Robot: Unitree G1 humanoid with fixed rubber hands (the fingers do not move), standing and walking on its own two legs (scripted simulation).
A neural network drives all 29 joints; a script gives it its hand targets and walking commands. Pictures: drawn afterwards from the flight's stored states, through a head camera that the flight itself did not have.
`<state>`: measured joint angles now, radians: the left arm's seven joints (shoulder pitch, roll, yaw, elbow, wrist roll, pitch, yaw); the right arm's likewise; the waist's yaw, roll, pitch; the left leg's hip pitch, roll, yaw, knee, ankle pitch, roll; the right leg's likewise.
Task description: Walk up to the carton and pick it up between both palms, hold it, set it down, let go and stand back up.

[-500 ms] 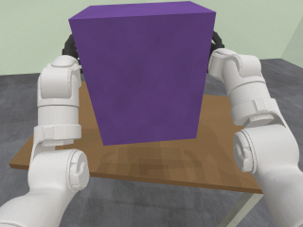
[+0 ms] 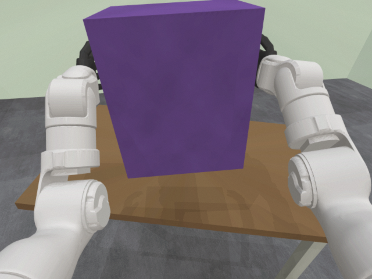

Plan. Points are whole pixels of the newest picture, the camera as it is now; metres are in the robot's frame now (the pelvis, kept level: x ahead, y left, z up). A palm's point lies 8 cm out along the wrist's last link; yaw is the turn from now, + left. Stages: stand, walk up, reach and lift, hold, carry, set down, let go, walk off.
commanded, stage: hold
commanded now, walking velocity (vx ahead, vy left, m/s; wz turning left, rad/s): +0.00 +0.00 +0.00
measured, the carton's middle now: (179, 90) +0.38 +0.02 +0.29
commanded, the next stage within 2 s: set down in 0.30 s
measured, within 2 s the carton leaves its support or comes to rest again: neither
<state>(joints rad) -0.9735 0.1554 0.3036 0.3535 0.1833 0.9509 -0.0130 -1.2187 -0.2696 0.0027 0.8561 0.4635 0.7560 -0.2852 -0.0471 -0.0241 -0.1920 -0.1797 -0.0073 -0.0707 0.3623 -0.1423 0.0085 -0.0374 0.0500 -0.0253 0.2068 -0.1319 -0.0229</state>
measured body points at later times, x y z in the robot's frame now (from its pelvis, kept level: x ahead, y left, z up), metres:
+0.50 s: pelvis -0.01 +0.00 +0.00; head -0.09 +0.03 +0.44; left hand +0.38 +0.20 +0.30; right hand +0.40 -0.13 +0.33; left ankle +0.03 +0.11 -0.75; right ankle -0.01 -0.11 -0.75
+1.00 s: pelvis +0.01 +0.01 +0.00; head -0.02 +0.04 +0.45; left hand +0.40 +0.20 +0.23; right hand +0.43 -0.13 +0.24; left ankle +0.04 +0.11 -0.75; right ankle -0.01 -0.11 -0.75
